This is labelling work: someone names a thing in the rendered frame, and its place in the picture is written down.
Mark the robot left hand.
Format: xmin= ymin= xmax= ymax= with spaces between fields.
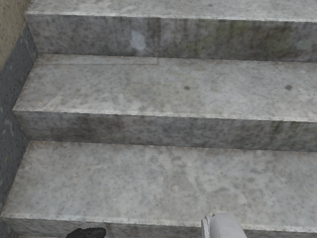
xmin=65 ymin=227 xmax=106 ymax=238

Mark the right robot thigh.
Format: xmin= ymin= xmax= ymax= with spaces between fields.
xmin=201 ymin=213 xmax=248 ymax=238

